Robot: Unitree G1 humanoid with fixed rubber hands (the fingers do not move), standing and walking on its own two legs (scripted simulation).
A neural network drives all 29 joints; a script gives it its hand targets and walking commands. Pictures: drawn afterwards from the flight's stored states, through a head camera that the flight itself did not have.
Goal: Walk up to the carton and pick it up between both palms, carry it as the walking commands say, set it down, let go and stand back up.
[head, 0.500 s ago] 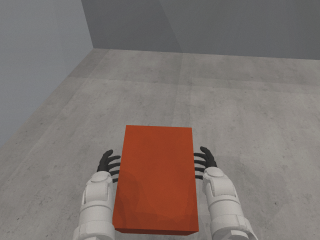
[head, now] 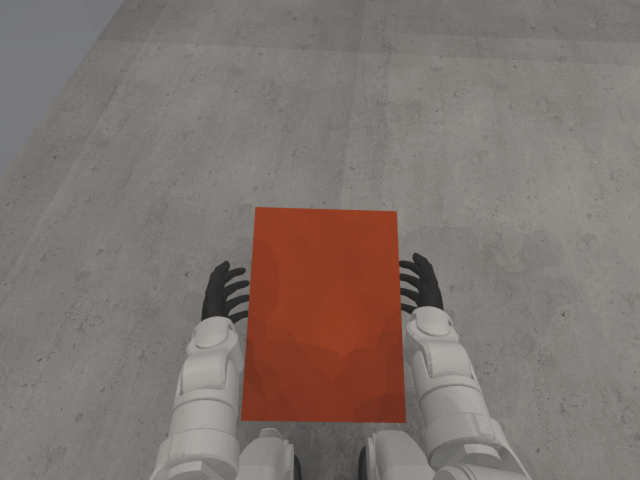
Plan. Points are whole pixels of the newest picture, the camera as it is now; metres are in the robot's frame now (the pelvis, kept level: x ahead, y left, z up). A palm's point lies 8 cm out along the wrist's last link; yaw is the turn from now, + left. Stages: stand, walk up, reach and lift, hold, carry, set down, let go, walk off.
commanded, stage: set down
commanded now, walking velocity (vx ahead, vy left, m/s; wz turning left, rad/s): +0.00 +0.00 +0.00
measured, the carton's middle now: (321, 315) +0.37 +0.01 -0.12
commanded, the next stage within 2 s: none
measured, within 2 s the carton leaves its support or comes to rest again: neither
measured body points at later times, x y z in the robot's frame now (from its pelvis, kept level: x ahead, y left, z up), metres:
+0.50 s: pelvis -0.01 +0.00 -0.08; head +0.15 -0.02 +0.34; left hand +0.38 +0.14 -0.13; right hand +0.39 -0.14 -0.14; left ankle +0.06 +0.11 -0.67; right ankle +0.08 -0.10 -0.67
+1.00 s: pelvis -0.02 +0.00 -0.15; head +0.18 -0.02 +0.25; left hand +0.41 +0.13 -0.22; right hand +0.42 -0.14 -0.22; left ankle +0.06 +0.12 -0.67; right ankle +0.08 -0.10 -0.67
